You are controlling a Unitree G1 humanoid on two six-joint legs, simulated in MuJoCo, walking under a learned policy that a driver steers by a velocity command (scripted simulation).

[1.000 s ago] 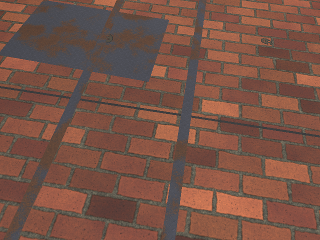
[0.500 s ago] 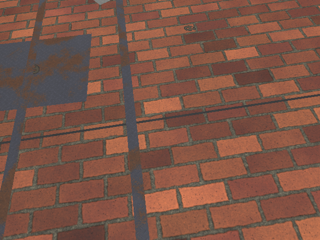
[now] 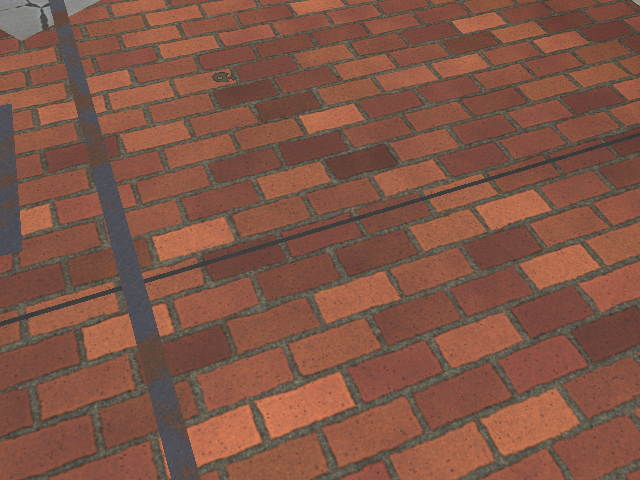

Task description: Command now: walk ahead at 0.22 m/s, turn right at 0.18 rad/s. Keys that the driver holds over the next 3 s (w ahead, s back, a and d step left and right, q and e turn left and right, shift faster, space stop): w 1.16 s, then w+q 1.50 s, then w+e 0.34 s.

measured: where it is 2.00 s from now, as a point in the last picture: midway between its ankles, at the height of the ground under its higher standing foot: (278, 253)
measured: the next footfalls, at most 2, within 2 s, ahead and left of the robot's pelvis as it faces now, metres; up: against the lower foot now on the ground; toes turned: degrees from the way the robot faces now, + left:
right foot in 0.06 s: +0.02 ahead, -0.13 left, +0.00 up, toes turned +1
left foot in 0.48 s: +0.32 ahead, +0.13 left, +0.00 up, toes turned +1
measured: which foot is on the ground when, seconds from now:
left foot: down 0.00-0.08, up 0.10-0.46, down 0.48-1.00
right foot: up 0.00-0.04, down 0.06-0.50, up 0.52-1.00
